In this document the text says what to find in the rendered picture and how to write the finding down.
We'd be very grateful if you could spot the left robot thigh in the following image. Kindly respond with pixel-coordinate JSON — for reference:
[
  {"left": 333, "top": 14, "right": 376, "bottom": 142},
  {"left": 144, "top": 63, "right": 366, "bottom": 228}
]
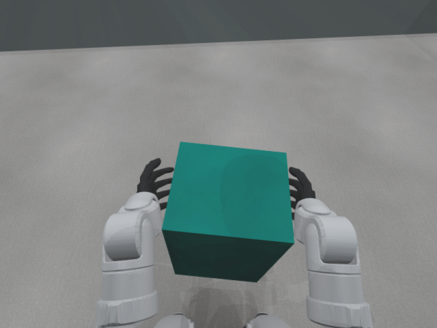
[{"left": 154, "top": 314, "right": 195, "bottom": 328}]

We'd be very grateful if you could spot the robot right hand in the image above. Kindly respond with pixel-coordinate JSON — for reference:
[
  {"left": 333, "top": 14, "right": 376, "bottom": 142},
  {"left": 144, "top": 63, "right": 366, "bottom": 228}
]
[{"left": 289, "top": 167, "right": 315, "bottom": 220}]

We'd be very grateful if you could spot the carton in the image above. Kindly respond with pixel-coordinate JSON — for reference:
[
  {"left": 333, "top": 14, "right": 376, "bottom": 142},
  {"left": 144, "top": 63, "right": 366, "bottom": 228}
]
[{"left": 162, "top": 142, "right": 294, "bottom": 282}]

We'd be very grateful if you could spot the robot left hand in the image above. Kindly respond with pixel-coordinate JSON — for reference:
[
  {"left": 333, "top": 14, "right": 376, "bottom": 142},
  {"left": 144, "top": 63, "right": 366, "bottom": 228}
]
[{"left": 137, "top": 158, "right": 174, "bottom": 210}]

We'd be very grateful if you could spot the robot right forearm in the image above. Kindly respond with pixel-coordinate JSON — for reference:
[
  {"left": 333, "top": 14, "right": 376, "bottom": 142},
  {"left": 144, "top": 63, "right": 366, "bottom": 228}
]
[{"left": 294, "top": 198, "right": 373, "bottom": 328}]

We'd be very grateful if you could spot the right robot shin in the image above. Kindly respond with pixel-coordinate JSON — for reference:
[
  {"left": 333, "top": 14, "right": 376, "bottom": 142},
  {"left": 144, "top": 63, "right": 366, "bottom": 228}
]
[{"left": 254, "top": 312, "right": 268, "bottom": 318}]

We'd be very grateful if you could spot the robot left forearm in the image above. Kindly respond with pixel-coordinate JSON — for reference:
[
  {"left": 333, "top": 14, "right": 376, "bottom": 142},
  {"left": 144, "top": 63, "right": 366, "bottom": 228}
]
[{"left": 95, "top": 192, "right": 163, "bottom": 328}]

